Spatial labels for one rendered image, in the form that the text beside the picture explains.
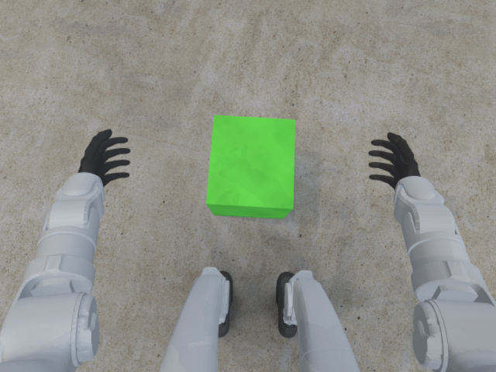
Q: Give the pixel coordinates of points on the robot left forearm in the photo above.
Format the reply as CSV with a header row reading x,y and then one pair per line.
x,y
63,262

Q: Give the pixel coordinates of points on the robot left upper arm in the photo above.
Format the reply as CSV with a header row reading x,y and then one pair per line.
x,y
50,333

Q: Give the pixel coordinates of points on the robot right upper arm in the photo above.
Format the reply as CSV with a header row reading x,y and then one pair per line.
x,y
455,336

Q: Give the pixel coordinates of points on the robot right forearm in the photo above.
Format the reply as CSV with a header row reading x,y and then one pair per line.
x,y
441,266

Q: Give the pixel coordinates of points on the robot right hand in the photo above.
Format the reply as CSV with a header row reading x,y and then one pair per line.
x,y
404,164

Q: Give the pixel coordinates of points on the robot left hand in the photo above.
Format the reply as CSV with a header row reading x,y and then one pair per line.
x,y
96,155

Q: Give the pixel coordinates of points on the left robot thigh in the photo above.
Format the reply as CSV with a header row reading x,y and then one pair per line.
x,y
193,344

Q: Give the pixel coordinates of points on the left robot foot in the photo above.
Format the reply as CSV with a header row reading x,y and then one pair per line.
x,y
224,326

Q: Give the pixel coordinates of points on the carton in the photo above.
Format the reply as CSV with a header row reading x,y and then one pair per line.
x,y
252,168

